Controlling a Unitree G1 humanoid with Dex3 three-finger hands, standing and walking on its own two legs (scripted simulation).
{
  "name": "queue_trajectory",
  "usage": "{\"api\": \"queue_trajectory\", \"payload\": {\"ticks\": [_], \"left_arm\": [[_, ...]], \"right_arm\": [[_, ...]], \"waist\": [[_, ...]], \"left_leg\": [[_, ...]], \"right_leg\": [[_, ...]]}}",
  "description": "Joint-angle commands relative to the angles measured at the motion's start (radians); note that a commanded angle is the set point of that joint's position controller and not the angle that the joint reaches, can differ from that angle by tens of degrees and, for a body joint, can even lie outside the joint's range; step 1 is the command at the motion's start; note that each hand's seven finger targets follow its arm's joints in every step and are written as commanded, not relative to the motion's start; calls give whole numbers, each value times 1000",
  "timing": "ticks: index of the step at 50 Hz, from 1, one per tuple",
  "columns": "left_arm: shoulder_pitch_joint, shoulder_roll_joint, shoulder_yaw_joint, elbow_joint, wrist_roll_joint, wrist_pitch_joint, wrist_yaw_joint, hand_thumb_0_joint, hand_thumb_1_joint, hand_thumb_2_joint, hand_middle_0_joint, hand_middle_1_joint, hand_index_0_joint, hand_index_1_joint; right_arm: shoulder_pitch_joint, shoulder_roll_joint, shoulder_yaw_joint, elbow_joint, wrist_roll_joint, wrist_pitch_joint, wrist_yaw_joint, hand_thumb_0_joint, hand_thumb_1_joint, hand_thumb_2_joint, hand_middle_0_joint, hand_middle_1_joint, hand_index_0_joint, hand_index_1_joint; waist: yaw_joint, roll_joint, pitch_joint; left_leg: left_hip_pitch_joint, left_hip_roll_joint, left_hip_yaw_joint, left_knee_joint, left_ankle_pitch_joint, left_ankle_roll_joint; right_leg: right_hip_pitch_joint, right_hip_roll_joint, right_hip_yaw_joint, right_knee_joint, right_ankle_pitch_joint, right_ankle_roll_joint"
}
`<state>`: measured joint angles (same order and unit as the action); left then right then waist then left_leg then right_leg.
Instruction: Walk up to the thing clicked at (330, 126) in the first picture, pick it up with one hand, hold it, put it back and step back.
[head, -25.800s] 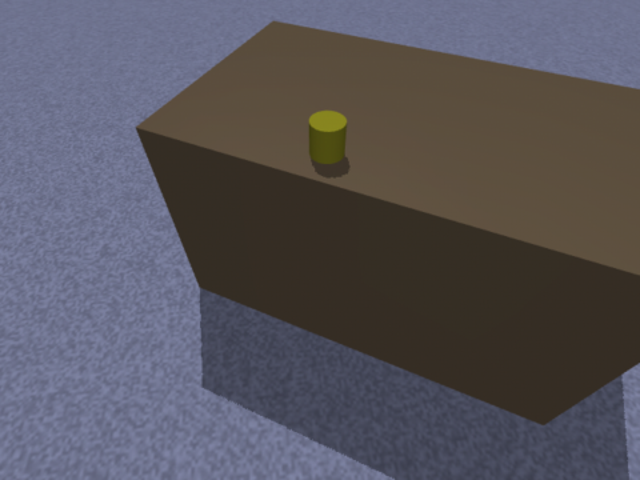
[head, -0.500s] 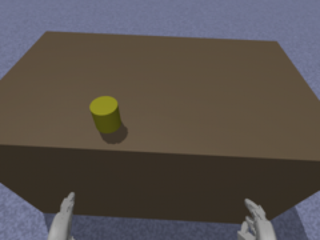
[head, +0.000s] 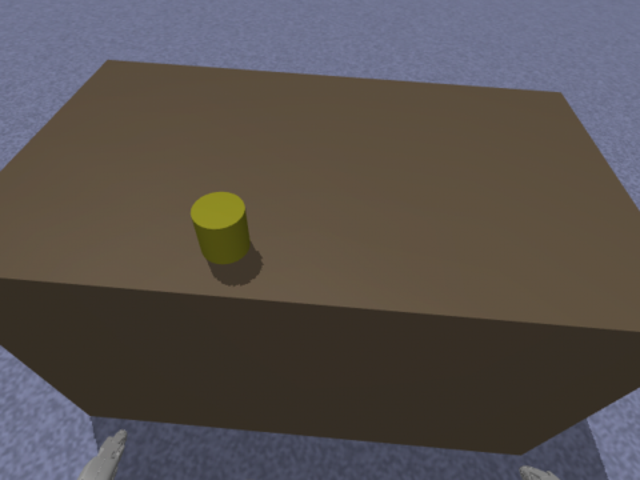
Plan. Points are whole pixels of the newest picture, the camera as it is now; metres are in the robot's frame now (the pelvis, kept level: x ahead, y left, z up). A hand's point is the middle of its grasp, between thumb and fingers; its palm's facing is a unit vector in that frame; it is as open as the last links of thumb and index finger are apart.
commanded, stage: stand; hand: left
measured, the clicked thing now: (222, 228) +0.47 +0.19 +0.01
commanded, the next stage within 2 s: none
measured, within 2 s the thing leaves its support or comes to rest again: neither
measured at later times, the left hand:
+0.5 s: hand out of the picture +0.04 +0.26 -0.12, palm faces -0.01 -0.94 -0.35, open 8.8 cm
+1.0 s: hand out of the picture +0.06 +0.24 -0.11, palm faces -0.03 -0.94 -0.34, open 7.3 cm
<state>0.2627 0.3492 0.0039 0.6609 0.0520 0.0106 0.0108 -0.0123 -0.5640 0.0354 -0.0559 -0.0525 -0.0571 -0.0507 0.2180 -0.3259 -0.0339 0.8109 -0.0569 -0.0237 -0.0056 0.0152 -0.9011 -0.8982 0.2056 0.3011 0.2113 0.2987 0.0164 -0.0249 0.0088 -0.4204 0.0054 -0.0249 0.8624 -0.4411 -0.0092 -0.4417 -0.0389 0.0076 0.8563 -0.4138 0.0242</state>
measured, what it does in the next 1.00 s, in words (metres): stands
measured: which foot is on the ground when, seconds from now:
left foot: down 0.00-1.00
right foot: down 0.00-1.00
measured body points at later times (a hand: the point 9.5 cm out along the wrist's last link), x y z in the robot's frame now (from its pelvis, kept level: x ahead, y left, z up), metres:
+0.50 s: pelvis +0.00 +0.01 +0.04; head -0.01 +0.01 +0.49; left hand +0.04 +0.30 -0.09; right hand +0.06 -0.28 -0.10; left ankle +0.01 +0.13 -0.70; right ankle +0.02 -0.14 -0.70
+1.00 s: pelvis +0.00 -0.01 +0.05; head +0.00 -0.01 +0.50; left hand +0.06 +0.29 -0.09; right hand +0.06 -0.31 -0.09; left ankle +0.01 +0.13 -0.70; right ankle +0.02 -0.14 -0.70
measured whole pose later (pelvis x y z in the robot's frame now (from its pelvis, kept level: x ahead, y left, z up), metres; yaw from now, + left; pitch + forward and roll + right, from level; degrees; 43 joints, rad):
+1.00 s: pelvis +0.00 -0.01 +0.05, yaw +0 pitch -4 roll +0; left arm 0.12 0.34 0.00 1.16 0.02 -0.02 0.00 0.00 0.91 0.90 -0.21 -0.30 -0.21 -0.30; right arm 0.14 -0.35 -0.02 1.15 -0.02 0.00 0.00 0.01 -0.91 -0.90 0.20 0.30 0.21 0.30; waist 0.00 0.01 0.06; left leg -0.11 0.02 -0.02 0.36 -0.19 -0.02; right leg -0.14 -0.03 0.00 0.37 -0.17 0.02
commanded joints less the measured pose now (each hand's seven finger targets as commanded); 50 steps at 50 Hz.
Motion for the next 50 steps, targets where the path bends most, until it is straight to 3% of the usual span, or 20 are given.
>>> {"api": "queue_trajectory", "payload": {"ticks": [1, 3, 4, 6, 7, 8, 10, 12, 17, 20, 26, 28, 36, 42, 50], "left_arm": [[-67, 157, 59, 10, -13, -55, 13, 0, -579, 39, -46, -49, -46, -49], [-75, 167, 59, 64, -17, -54, 13, 0, -419, 199, -200, -209, -200, -209], [-61, 170, 58, 92, -16, -53, 14, 0, -339, 279, -200, -289, -200, -289], [-74, 180, 55, 142, -20, -53, 15, 0, -179, 439, -200, -300, -200, -301], [-68, 188, 54, 164, -19, -52, 14, 0, -99, 519, -200, -300, -200, -301], [-80, 187, 51, 184, -23, -50, 13, 0, -19, 599, -200, -300, -200, -301], [-85, 183, 46, 223, -27, -46, 12, 0, 141, 759, -200, -300, -200, -301], [-86, 194, 44, 261, -28, -45, 12, 0, 301, 900, -200, -300, -200, -301], [-109, 193, 34, 324, -36, -49, 13, 0, 701, 900, -200, -300, -200, -301], [-112, 190, 31, 359, -37, -46, 14, 0, 900, 900, -200, -300, -200, -301], [-131, 196, 28, 405, -35, -50, 12, 0, 900, 900, -200, -300, -200, -301], [-146, 194, 28, 414, -33, -47, 11, 0, 900, 900, -200, -300, -200, -301], [-171, 200, 30, 430, -34, -50, 12, 0, 900, 900, -200, -300, -200, -301], [-179, 199, 32, 437, -36, -48, 8, 0, 900, 900, -200, -300, -200, -301], [-188, 196, 34, 441, -38, -49, 7, 0, 900, 900, -200, -300, -200, -301]], "right_arm": [[-54, -173, -55, -44, 8, -23, 0, 0, -898, -901, 200, 300, 200, 300], [-39, -181, -51, -8, 12, -19, -1, 0, -900, -900, 200, 300, 200, 300], [-60, -188, -54, 7, 13, -17, -2, 0, -900, -900, 200, 300, 200, 300], [-42, -189, -49, 41, 18, -13, -3, 0, -900, -900, 200, 300, 200, 300], [-59, -191, -49, 58, 19, -9, -4, 0, -900, -900, 200, 300, 200, 300], [-48, -194, -45, 73, 20, -6, -5, 0, -900, -900, 200, 300, 200, 300], [-60, -206, -41, 102, 20, -4, -4, 0, -900, -900, 200, 300, 200, 300], [-60, -209, -40, 126, 22, -4, -5, 0, -900, -900, 200, 300, 200, 300], [-53, -209, -31, 183, 29, -10, -7, 0, -900, -900, 200, 300, 200, 300], [-70, -210, -29, 201, 33, -10, -9, 0, -900, -900, 200, 300, 200, 300], [-82, -208, -29, 240, 39, -6, -6, 0, -900, -900, 200, 300, 200, 300], [-83, -201, -27, 248, 37, -2, -4, 0, -900, -900, 200, 300, 200, 300], [-106, -210, -25, 268, 38, 2, -2, 0, -900, -900, 200, 300, 200, 300], [-111, -215, -20, 280, 40, 2, 0, 0, -900, -900, 200, 300, 200, 300], [-121, -224, -18, 282, 42, 0, -3, 0, -900, -900, 200, 300, 200, 300]], "waist": [[3, 59, -50], [-2, 67, -32], [11, 73, -35], [-3, 53, -39], [4, 43, -16], [-7, 59, 5], [-2, 74, 26], [-3, 53, 25], [-9, 52, 15], [-7, 56, 23], [-10, 20, 39], [-15, 23, 60], [-14, 19, 28], [-13, 28, 47], [-16, 18, -16]], "left_leg": [[33, 52, -111, -240, 187, 93], [50, 60, -122, -286, 194, 86], [66, 63, -123, -294, 193, 84], [84, 56, -110, -313, 202, 73], [101, 50, -100, -314, 199, 68], [107, 57, -115, -359, 143, 68], [109, 69, -131, -418, 88, 67], [135, 75, -132, -449, 102, 62], [192, 85, -115, -498, 240, 45], [216, 90, -117, -543, 228, 42], [233, 85, -98, -557, 240, 38], [218, 83, -98, -576, 189, 35], [244, 90, -87, -569, 246, 37], [234, 89, -84, -587, 209, 31], [296, 107, -73, -570, 344, 32]], "right_leg": [[94, -34, 66, -201, 174, -91], [115, -32, 62, -220, 176, -88], [129, -35, 61, -243, 180, -88], [169, -49, 74, -279, 205, -88], [156, -57, 88, -322, 198, -89], [146, -53, 84, -342, 153, -82], [172, -46, 75, -373, 114, -74], [200, -49, 76, -402, 131, -71], [265, -64, 73, -451, 223, -56], [276, -62, 62, -473, 227, -47], [293, -81, 73, -525, 211, -41], [276, -74, 69, -533, 169, -37], [306, -91, 79, -563, 193, -34], [295, -84, 77, -573, 167, -32], [333, -93, 74, -562, 322, -34]]}}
